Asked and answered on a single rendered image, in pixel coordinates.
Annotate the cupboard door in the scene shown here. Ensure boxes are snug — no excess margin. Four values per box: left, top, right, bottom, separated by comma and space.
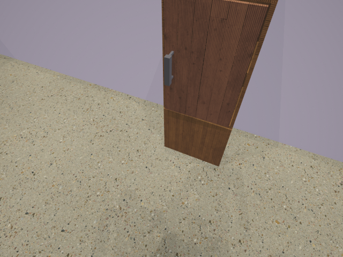
163, 0, 269, 127

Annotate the handle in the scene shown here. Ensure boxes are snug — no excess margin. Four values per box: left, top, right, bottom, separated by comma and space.
164, 51, 174, 86

